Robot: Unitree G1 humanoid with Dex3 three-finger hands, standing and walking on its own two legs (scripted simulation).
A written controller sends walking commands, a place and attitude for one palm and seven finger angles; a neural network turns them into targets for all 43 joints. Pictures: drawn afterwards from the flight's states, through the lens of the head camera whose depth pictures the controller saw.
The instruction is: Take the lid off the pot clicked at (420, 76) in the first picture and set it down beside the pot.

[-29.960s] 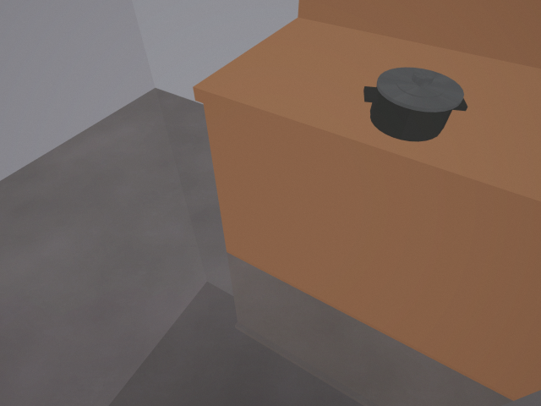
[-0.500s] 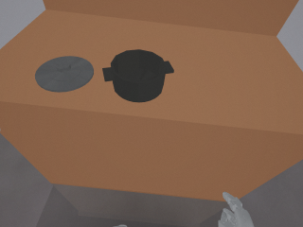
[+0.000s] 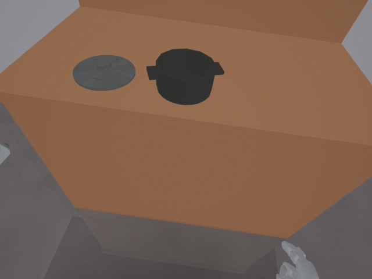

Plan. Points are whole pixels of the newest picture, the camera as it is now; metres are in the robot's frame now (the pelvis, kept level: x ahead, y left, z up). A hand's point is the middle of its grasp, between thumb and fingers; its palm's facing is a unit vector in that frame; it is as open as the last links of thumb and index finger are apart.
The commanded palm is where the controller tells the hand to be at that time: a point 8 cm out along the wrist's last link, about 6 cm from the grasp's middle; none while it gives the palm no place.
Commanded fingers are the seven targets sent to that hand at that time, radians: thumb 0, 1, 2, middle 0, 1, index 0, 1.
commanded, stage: stop stepping back and stand still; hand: left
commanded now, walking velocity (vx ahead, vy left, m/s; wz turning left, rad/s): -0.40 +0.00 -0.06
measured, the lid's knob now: (103, 64) +0.65 +0.28 +0.09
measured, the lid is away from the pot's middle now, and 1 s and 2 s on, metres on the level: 0.24 0.24 0.24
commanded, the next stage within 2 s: let the arm hang, fingers relaxed in 0.74 s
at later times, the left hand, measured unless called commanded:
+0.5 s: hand out of the picture +0.13 +0.26 +0.27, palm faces +0.47 -0.85 -0.24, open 7.4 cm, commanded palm +0.06 +0.29 +0.28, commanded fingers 0.00 0.90 0.90 -0.20 -0.30 -0.20 -0.30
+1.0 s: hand (50, 269) +0.14 +0.25 +0.00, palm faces +0.15 -0.91 -0.39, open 7.4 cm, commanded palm none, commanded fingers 0.00 0.90 0.90 -0.20 -0.30 -0.20 -0.30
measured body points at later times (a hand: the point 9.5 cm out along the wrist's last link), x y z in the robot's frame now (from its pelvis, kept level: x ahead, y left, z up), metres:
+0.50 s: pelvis -0.09 +0.02 +0.01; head -0.12 +0.05 +0.45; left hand +0.09 +0.31 +0.28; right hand +0.04 -0.24 -0.06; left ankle -0.04 +0.10 -0.73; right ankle -0.08 -0.12 -0.72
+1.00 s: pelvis -0.10 +0.01 +0.00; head -0.13 +0.00 +0.45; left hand +0.13 +0.30 +0.02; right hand +0.04 -0.25 -0.11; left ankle -0.04 +0.10 -0.73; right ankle -0.12 -0.09 -0.73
